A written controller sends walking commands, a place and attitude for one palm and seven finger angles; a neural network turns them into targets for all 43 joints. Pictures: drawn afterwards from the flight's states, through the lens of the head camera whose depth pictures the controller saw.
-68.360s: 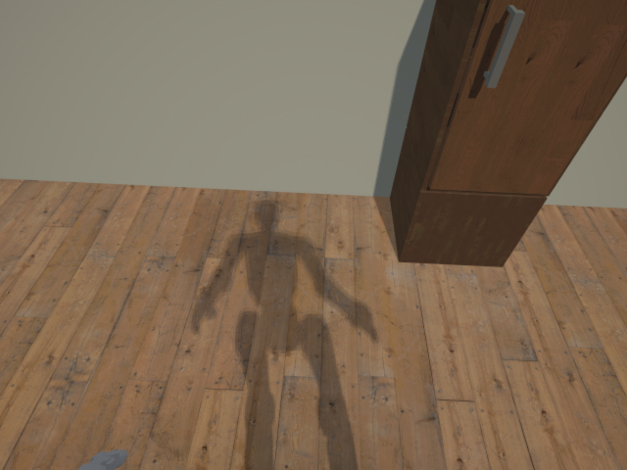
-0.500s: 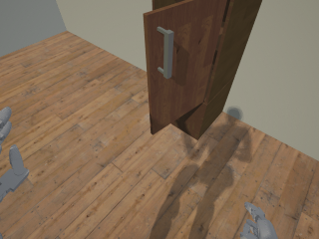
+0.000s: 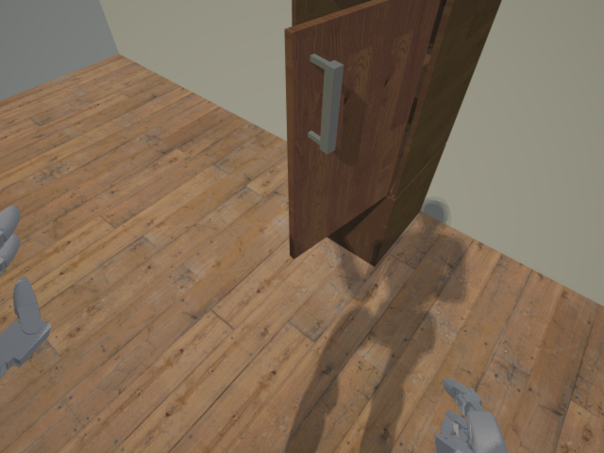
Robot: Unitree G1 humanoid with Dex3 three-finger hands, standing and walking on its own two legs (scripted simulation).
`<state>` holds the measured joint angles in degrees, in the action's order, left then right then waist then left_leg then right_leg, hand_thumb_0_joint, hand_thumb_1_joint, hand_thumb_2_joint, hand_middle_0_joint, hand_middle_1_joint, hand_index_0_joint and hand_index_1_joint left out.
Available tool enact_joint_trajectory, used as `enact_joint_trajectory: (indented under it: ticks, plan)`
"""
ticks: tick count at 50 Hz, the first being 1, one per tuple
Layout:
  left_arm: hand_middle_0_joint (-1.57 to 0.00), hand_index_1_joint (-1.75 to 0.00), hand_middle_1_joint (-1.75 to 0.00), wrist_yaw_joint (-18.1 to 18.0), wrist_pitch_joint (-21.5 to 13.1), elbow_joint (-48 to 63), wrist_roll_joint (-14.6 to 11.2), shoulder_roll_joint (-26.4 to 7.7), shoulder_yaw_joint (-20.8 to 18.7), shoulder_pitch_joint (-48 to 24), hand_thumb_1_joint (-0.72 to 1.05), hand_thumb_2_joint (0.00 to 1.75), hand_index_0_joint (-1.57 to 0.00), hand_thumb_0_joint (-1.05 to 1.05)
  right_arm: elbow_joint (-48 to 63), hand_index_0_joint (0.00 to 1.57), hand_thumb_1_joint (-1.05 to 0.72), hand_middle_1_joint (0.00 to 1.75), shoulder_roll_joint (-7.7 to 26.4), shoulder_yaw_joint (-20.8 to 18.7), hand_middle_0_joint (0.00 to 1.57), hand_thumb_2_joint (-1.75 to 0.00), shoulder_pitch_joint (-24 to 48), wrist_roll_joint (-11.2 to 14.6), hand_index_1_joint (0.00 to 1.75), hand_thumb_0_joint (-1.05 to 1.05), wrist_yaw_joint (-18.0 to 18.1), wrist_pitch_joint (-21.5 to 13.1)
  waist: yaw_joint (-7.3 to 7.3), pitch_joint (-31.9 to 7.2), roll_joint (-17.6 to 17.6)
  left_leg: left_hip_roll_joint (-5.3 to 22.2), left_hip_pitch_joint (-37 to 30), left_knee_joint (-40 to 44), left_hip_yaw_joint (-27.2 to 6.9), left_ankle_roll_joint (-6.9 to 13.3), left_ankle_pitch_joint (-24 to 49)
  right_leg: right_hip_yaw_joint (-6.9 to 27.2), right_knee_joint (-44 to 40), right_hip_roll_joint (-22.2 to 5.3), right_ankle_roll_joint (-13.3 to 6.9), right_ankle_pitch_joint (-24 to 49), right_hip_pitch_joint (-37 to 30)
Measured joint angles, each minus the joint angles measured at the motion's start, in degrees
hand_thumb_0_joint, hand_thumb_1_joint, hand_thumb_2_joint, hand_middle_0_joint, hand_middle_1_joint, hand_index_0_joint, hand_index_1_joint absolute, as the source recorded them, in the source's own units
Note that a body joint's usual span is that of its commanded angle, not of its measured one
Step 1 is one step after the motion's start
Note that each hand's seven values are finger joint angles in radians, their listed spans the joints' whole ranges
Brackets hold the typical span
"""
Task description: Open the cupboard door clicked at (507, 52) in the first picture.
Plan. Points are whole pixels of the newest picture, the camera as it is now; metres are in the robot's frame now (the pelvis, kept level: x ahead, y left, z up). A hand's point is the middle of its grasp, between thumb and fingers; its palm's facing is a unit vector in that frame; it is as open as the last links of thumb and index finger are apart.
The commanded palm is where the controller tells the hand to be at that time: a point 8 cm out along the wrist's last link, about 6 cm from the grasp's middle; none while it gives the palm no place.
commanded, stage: stop stepping back and stand still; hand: left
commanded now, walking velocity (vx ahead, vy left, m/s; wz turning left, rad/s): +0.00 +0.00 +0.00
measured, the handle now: (322, 106) +0.65 +0.01 +0.12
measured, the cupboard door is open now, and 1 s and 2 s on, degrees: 79 79 79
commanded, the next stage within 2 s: let the arm hang, fingers relaxed in 0.06 s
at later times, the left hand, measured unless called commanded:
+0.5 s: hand out of the picture +0.02 +0.18 -0.18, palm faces +0.01 -0.98 -0.19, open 7.2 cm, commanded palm none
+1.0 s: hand out of the picture +0.00 +0.19 -0.17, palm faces +0.05 -0.97 -0.25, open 7.4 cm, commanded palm none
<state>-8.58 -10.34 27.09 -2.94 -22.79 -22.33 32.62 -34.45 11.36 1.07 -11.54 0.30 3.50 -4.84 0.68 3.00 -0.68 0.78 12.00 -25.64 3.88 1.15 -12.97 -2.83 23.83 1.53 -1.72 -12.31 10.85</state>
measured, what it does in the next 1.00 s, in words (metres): stands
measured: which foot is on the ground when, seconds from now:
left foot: down 0.00-1.00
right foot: down 0.00-1.00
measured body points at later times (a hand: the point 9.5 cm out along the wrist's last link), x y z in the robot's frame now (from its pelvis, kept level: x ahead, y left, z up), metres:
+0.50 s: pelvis -0.03 +0.00 -0.01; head +0.00 +0.01 +0.44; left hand +0.02 +0.23 -0.16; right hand +0.03 -0.26 -0.15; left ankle +0.01 +0.10 -0.74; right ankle +0.01 -0.10 -0.74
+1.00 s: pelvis -0.02 +0.00 +0.00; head -0.01 -0.02 +0.45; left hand +0.00 +0.24 -0.15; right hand -0.02 -0.22 -0.17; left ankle +0.01 +0.10 -0.74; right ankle +0.01 -0.10 -0.74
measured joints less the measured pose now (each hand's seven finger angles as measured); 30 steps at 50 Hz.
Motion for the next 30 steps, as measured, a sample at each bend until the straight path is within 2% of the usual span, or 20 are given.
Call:
enact_joint_trajectory:
  ticks: [8, 10, 12, 15, 19, 23, 24, 27, 30]
  plan:
    - [-0.21, -0.30, -0.30, -0.1, 0.1, -1.4, 0.2, 0.5, 0.1, -0.7, 0.89, 0.90, -0.21, 0.02, -0.3, 0.21, -0.91, 0.30, 0.7, -0.4, 0.20, -0.90, -0.4, -0.1, 0.29, 0.02, 0.1, -0.2, -0.36, -0.3, 0.0, -0.3, 0.2, 0.7, 0.3, 0.6, 0.9, 0.3, -1.1, -0.3, 0.5, 1.2, 0.1]
    - [-0.21, -0.30, -0.30, 2.2, -0.7, -10.0, 2.1, -0.4, 3.6, -4.9, 0.89, 0.90, -0.21, 0.01, -3.6, 0.21, -0.91, 0.30, 2.4, -1.2, 0.20, -0.90, 0.2, -0.1, 0.29, 0.02, -2.2, -2.2, -0.41, -1.6, -1.1, -0.8, 3.0, -1.6, -0.5, 0.9, 0.5, -0.6, 1.2, -0.9, 0.7, 0.5, 2.5]
    - [-0.20, -0.30, -0.30, 5.0, 3.5, -23.7, 3.1, 0.1, 8.7, -10.8, 0.90, 0.90, -0.20, 0.01, -7.0, 0.21, -0.91, 0.30, 4.9, -1.5, 0.20, -0.90, 1.8, -0.4, 0.29, 0.01, -3.8, -0.9, -0.31, -2.6, -2.5, -1.6, 5.3, -3.9, -0.6, 1.4, -0.1, -0.8, 5.1, -1.9, 0.9, -1.1, 5.3]
    - [-0.20, -0.30, -0.30, 7.3, 9.6, -44.3, 4.1, 3.1, 14.7, -16.3, 0.90, 0.90, -0.20, 0.01, -10.6, 0.21, -0.91, 0.30, 6.8, -1.7, 0.20, -0.90, 4.0, -1.3, 0.29, 0.01, -4.4, 1.6, -1.33, -2.4, -3.8, -2.6, 6.8, -6.0, 0.2, 2.1, -0.8, 0.0, 9.7, -3.0, 1.2, -2.9, 8.2]
    - [-0.20, -0.30, -0.30, 8.7, 12.7, -63.0, 4.6, 7.9, 20.6, -18.0, 0.91, 0.90, -0.20, 0.01, -13.8, 0.21, -0.91, 0.30, 6.3, -1.5, 0.20, -0.90, 3.4, -1.7, 0.29, 0.01, -4.4, 3.5, -2.52, -0.5, -2.4, -2.5, 6.1, -5.7, 0.4, 1.6, -0.5, 0.2, 10.0, -2.9, 0.8, -2.9, 7.8]
    - [-0.20, -0.30, -0.30, 8.8, 12.9, -74.6, 4.0, 12.2, 23.8, -17.4, 0.91, 0.90, -0.20, 0.02, -18.0, 0.21, -0.91, 0.30, 4.4, -1.0, 0.20, -0.90, 0.5, -1.9, 0.29, 0.01, -4.2, 5.1, -2.50, 1.2, 1.0, -2.0, 4.8, -4.2, -0.4, 0.9, 0.5, -0.6, 8.0, -2.3, 0.1, -2.1, 6.1]
    - [-0.20, -0.30, -0.30, 7.8, 12.7, -76.7, 3.8, 12.6, 23.0, -17.4, 0.93, 0.90, -0.20, 0.01, -19.2, 0.21, -0.91, 0.30, 3.7, -0.9, 0.20, -0.90, -0.4, -1.9, 0.29, 0.01, -4.1, 5.4, -2.30, 1.4, 1.6, -1.8, 4.5, -3.8, -0.8, 0.7, 0.8, -1.0, 7.2, -2.1, 0.0, -1.7, 5.5]
    - [-0.21, -0.30, -0.30, 7.6, 12.0, -81.8, 3.5, 11.8, 22.5, -17.1, 0.98, 0.90, -0.21, 0.01, -22.6, 0.20, -0.91, 0.30, 2.2, -0.7, 0.20, -0.90, -2.6, -1.9, 0.29, 0.01, -3.7, 6.2, -1.50, 1.7, 2.3, -1.2, 3.7, -2.3, -1.6, 0.2, 1.6, -1.8, 4.5, -1.4, -0.4, -0.4, 4.0]
    - [-0.21, -0.30, -0.30, 7.7, 11.4, -85.7, 3.3, 11.5, 22.4, -16.4, 0.97, 0.90, -0.21, 0.01, -25.1, 0.20, -0.91, 0.30, 1.3, -0.9, 0.20, -0.90, -4.2, -1.8, 0.29, 0.01, -3.4, 6.7, -1.13, 1.5, 1.3, -0.9, 2.8, -1.2, -2.1, 0.0, 2.1, -2.2, 2.3, -1.0, -0.7, 0.6, 2.5]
